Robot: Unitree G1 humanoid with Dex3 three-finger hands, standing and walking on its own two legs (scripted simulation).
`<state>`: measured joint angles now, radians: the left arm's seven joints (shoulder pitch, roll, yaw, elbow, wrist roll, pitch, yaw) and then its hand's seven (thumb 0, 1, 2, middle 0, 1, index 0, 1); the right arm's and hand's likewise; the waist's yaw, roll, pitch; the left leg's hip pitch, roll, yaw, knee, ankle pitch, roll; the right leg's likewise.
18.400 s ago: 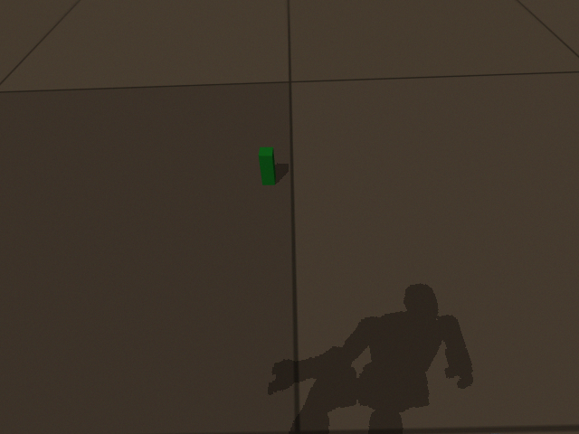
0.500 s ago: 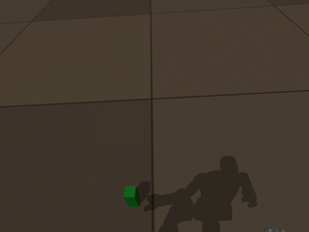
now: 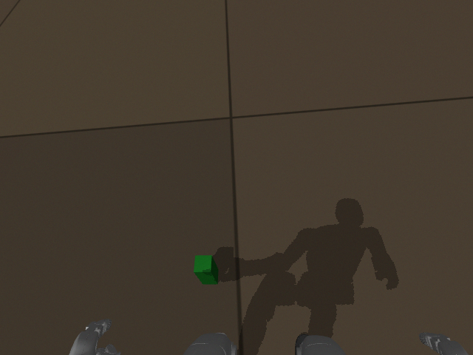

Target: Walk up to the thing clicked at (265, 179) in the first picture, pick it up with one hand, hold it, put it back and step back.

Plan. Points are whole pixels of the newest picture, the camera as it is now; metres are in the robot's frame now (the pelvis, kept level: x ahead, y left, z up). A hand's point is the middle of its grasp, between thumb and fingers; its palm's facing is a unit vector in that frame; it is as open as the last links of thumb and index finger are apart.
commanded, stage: walk up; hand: left
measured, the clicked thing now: (207, 270) +0.42 +0.20 -0.68
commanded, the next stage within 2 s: none
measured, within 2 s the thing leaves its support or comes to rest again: neither
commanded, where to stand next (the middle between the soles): +0.09 -0.01 m, yaw -1 degrees
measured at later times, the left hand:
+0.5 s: hand out of the picture +0.02 +0.34 -0.19, palm faces -0.08 -0.95 -0.30, open 7.4 cm
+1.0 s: hand out of the picture +0.11 +0.25 -0.13, palm faces -0.03 -0.87 -0.49, open 7.3 cm
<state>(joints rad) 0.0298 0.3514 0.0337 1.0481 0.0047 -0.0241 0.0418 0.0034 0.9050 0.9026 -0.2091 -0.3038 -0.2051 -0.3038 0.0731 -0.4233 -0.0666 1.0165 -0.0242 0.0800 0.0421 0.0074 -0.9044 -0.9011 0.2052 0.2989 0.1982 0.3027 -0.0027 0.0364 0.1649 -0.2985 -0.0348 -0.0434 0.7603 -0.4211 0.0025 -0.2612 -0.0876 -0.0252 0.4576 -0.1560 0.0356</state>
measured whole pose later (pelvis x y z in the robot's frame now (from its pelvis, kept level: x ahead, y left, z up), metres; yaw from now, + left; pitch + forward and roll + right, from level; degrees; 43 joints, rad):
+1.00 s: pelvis +0.00 -0.02 -0.01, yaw -3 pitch -3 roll +0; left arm 0.20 0.35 0.04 0.86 0.00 -0.04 0.04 0.00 0.90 0.90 -0.21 -0.30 -0.21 -0.30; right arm 0.23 -0.43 -0.06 0.83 -0.03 0.07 0.01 0.01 -0.90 -0.90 0.21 0.30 0.20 0.30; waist 0.00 0.13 0.17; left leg -0.52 -0.07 -0.18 1.21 -0.44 -0.01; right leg -0.28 -0.03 -0.05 0.64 -0.30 -0.01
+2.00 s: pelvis -0.03 -0.03 -0.01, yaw +1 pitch -4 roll +0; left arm 0.30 0.36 0.05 0.92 0.02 -0.07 0.02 0.00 0.90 0.90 -0.21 -0.30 -0.21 -0.30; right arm 0.30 -0.44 -0.07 0.90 -0.04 0.07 0.04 0.01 -0.90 -0.90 0.21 0.30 0.20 0.30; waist 0.01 0.14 0.10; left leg -0.48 -0.05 -0.17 1.07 -0.36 0.00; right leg -0.23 -0.03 -0.07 0.57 -0.29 -0.01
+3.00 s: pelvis -0.02 +0.01 +0.01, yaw +2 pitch -3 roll +0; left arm 0.09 0.37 0.00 1.12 0.01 -0.02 -0.01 0.01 0.91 0.90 -0.20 -0.30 -0.20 -0.30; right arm 0.10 -0.35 -0.01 1.15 -0.01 -0.01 0.02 0.01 -0.90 -0.90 0.21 0.30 0.20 0.30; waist 0.00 -0.01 0.07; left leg -0.15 0.02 -0.02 0.35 -0.16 -0.02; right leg -0.13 -0.04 0.00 0.36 -0.17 0.03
